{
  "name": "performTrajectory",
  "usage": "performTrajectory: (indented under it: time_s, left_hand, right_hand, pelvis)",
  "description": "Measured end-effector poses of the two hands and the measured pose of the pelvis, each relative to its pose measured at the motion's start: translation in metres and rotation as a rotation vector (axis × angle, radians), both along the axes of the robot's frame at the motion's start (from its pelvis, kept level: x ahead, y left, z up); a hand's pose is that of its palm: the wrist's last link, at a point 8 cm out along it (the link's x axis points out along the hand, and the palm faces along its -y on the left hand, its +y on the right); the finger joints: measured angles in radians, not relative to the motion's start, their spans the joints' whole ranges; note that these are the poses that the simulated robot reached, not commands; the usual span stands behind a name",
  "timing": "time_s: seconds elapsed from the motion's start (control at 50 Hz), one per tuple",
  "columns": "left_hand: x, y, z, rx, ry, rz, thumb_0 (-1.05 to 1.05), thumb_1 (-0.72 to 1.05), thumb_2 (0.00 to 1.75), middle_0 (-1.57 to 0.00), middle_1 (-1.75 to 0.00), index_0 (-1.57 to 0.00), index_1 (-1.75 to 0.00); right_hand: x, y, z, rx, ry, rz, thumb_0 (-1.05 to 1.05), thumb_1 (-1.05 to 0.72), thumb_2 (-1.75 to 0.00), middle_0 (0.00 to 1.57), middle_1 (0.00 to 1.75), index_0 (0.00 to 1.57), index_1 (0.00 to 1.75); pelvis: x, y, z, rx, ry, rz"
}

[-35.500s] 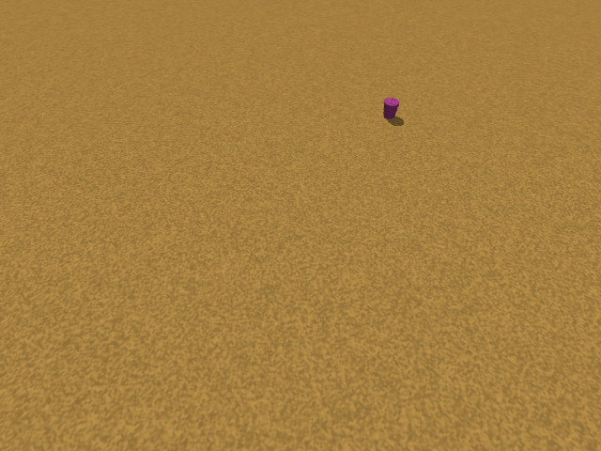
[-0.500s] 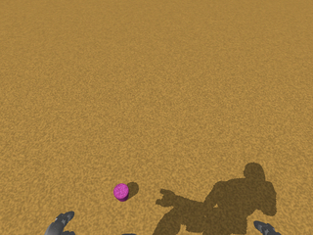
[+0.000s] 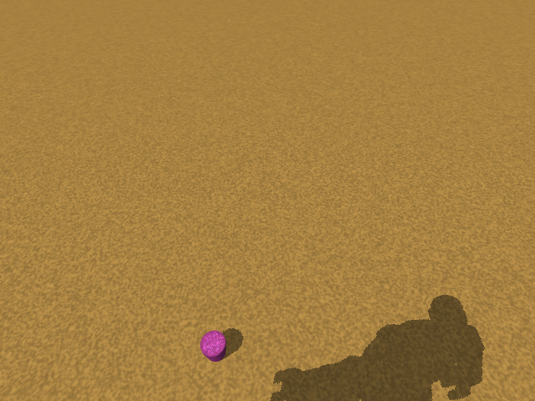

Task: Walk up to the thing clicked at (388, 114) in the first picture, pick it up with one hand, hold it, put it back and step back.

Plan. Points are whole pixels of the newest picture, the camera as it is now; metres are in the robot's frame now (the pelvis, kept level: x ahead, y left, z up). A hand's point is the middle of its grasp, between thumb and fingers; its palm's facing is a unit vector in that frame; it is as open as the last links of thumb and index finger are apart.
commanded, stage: stand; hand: left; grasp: from above
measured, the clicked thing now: (214, 348) +0.43 +0.23 -0.73
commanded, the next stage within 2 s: step back in 1.78 s
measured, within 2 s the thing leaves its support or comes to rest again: neither
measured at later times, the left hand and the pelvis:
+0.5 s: hand out of the picture +0.06 +0.24 -0.16, palm faces +0.01 -0.94 -0.33, open 7.4 cm; pelvis +0.00 +0.00 +0.00, yaw +0 degrees
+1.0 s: hand out of the picture +0.07 +0.24 -0.15, palm faces +0.00 -0.94 -0.33, open 7.4 cm; pelvis +0.01 +0.00 +0.01, yaw -1 degrees
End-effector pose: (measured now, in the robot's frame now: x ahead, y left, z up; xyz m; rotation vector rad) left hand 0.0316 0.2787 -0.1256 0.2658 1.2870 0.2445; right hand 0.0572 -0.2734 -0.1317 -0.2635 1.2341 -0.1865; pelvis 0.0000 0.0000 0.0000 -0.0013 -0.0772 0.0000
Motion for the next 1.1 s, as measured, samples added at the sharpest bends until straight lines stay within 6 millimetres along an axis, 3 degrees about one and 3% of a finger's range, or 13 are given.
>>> performTrajectory:
  time_s: [0.4, 0.76, 1.1]
  left_hand:
    - [0.014, 0.005, 0.006, 0.012, 0.000, -0.016, 0.00, 0.90, 0.89, -0.20, -0.30, -0.20, -0.30]
    - [0.034, 0.005, 0.008, 0.002, -0.022, -0.036, 0.00, 0.90, 0.89, -0.20, -0.30, -0.20, -0.30]
    - [0.037, 0.009, 0.009, 0.006, -0.013, -0.042, 0.00, 0.90, 0.89, -0.20, -0.30, -0.20, -0.30]
  right_hand:
    - [-0.009, -0.017, 0.006, -0.025, 0.042, -0.013, 0.00, -0.91, -0.90, 0.21, 0.30, 0.20, 0.30]
    - [0.003, -0.017, 0.009, -0.027, 0.024, -0.007, 0.00, -0.91, -0.90, 0.21, 0.30, 0.20, 0.30]
    - [0.008, -0.020, 0.011, -0.030, 0.024, -0.007, 0.00, -0.91, -0.90, 0.21, 0.30, 0.20, 0.30]
  pelvis:
    - [0.000, -0.004, 0.004, -0.001, 0.008, -0.004]
    - [0.005, -0.003, 0.005, 0.000, 0.016, -0.011]
    - [0.008, -0.003, 0.005, 0.000, 0.025, -0.013]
